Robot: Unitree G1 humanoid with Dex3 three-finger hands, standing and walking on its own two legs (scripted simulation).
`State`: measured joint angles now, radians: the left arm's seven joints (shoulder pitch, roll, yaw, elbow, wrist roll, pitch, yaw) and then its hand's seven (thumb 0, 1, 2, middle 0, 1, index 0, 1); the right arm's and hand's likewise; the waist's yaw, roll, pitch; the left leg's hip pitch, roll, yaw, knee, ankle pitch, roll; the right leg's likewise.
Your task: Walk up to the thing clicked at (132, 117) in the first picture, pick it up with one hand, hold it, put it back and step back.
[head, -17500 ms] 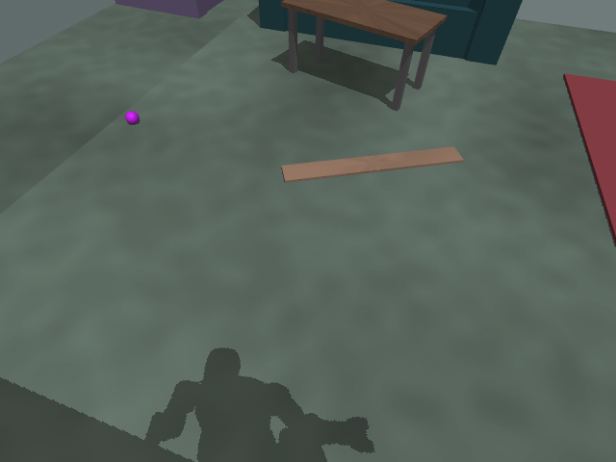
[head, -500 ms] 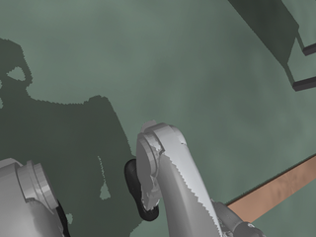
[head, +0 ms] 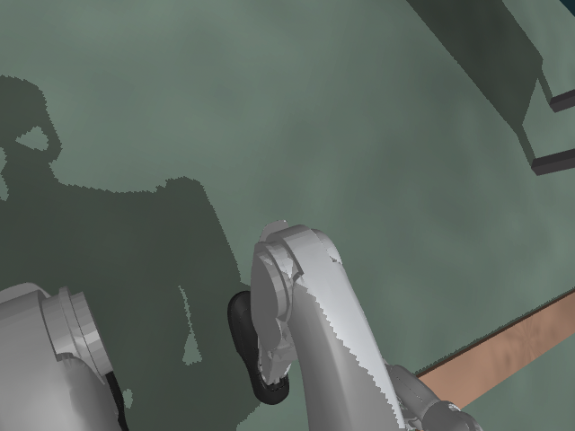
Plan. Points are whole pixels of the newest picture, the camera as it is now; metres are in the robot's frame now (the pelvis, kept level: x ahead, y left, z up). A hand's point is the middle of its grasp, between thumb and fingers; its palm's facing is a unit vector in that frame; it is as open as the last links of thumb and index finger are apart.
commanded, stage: close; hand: left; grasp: from above
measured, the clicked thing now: out of the picture +0.44 +0.36 -0.26
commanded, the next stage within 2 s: settle in 0.64 s
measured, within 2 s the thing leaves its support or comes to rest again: leaves its support in 1.10 s
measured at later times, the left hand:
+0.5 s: hand out of the picture +0.42 +0.34 -0.24, palm faces -0.43 -0.16 -0.89, open 8.7 cm
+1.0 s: hand out of the picture +0.43 +0.34 -0.23, palm faces -0.43 -0.16 -0.89, open 8.2 cm
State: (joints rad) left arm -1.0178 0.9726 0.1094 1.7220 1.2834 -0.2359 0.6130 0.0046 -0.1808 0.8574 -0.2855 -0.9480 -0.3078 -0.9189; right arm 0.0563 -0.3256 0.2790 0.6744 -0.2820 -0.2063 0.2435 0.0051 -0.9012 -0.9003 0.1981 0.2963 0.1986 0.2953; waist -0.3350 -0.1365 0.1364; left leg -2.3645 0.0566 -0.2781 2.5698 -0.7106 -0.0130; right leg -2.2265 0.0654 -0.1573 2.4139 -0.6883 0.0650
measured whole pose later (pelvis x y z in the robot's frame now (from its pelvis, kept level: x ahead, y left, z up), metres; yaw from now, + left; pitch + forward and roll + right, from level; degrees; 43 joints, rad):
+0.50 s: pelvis +0.00 +0.00 +0.00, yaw +0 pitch +26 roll -13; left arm -1.01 0.99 0.12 1.72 1.28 -0.25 0.60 -0.03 0.14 0.57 -0.45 -0.84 -0.67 -0.80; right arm 0.07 -0.34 0.29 0.67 -0.28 -0.21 0.24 0.01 -0.90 -0.90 0.20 0.30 0.20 0.30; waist -0.34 -0.14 0.15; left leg -2.36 0.06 -0.28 2.58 -0.71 -0.01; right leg -2.23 0.07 -0.16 2.42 -0.68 0.07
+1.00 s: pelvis +0.00 +0.00 +0.00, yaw +0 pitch +27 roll -13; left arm -1.00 0.97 0.12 1.67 1.25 -0.23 0.57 -0.04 0.15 0.40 -0.59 -0.72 -0.86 -0.64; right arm 0.07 -0.34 0.28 0.68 -0.28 -0.21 0.24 0.01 -0.91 -0.90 0.20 0.30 0.20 0.30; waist -0.33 -0.13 0.15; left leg -2.36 0.06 -0.28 2.57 -0.71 -0.02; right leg -2.23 0.07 -0.16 2.42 -0.68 0.06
